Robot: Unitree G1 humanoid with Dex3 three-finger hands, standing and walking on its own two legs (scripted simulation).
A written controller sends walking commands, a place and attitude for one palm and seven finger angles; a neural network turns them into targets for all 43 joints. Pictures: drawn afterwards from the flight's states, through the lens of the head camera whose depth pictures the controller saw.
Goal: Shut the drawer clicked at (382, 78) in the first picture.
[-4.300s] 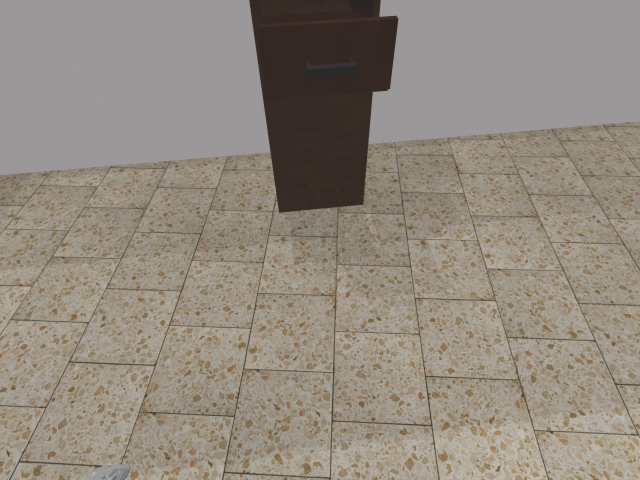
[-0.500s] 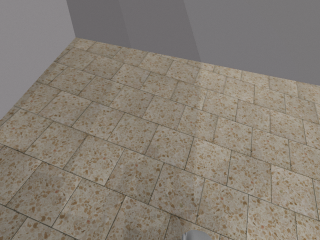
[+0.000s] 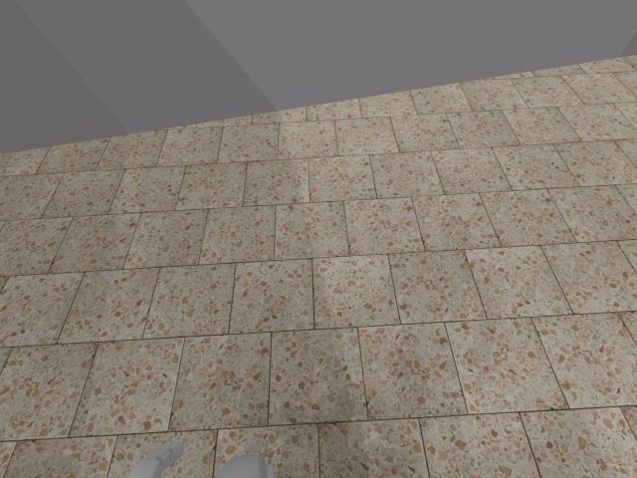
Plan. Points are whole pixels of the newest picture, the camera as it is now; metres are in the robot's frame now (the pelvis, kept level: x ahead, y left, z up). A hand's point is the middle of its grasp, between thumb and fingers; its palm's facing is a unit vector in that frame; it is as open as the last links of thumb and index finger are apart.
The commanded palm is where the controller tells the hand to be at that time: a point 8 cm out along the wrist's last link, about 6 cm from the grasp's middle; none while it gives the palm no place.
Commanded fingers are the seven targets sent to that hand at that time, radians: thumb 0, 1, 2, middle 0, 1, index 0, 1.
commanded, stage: walk to a spot facing it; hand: left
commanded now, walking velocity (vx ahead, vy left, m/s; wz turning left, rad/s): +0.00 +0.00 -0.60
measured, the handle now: out of the picture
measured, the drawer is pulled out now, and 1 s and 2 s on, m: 0.29 0.29 0.29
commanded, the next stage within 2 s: turn to face it in 1.38 s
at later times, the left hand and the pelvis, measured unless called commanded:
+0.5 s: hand out of the picture +0.08 +0.26 -0.17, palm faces -0.21 -0.96 -0.20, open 7.3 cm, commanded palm none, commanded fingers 0.00 0.90 0.90 -0.20 -0.30 -0.20 -0.30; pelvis -0.01 +0.06 +0.01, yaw -18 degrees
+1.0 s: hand out of the picture +0.14 +0.11 -0.14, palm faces -0.54 -0.81 -0.24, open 7.3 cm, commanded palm none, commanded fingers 0.00 0.90 0.90 -0.20 -0.30 -0.20 -0.30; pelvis -0.04 +0.00 +0.01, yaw -34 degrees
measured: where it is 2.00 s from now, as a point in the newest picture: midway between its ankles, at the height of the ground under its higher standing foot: outside the picture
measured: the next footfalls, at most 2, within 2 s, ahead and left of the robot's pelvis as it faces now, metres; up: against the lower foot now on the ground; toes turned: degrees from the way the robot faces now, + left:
left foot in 0.24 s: +0.06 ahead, +0.14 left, +0.00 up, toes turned -7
right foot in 0.74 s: -0.06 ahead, -0.09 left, +0.00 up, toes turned -33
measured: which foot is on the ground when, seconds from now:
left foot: up 0.00-0.22, down 0.24-0.74, up 0.76-1.00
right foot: down 0.00-0.24, up 0.26-0.72, down 0.74-1.00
